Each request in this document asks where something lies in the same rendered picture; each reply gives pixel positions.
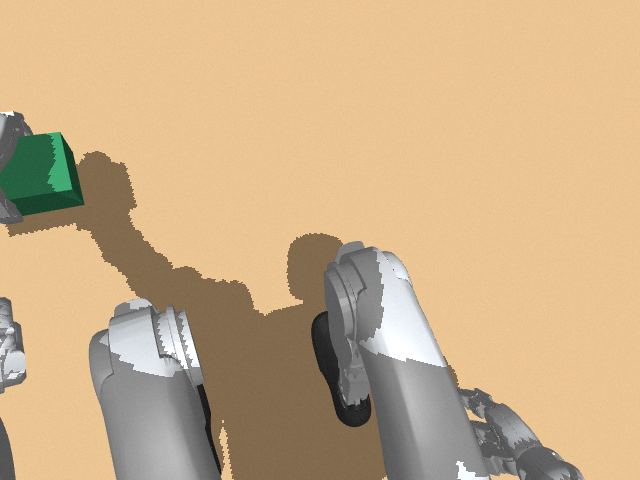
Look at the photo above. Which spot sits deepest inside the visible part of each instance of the right robot hand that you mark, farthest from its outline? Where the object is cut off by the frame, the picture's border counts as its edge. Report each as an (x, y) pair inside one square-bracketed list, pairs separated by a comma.
[(505, 436)]

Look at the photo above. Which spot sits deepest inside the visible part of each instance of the left robot arm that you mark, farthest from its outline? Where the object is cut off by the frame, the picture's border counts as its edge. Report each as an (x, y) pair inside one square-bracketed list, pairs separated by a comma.
[(12, 372)]

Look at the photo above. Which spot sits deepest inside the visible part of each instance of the carton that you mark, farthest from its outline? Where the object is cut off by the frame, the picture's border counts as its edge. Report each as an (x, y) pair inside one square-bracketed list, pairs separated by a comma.
[(41, 176)]

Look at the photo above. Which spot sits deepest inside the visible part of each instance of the right robot arm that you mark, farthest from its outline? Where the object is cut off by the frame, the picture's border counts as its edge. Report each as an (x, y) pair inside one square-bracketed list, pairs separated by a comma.
[(542, 463)]

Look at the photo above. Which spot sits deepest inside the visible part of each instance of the right robot foot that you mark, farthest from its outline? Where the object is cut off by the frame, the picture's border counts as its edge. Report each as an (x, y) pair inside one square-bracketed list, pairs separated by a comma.
[(353, 416)]

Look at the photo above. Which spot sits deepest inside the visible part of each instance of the left robot hand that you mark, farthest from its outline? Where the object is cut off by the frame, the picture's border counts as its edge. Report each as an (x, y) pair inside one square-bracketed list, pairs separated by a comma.
[(12, 126)]

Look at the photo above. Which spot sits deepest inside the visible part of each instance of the left robot foot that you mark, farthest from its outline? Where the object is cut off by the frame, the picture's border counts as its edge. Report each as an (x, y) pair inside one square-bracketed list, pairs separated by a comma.
[(207, 414)]

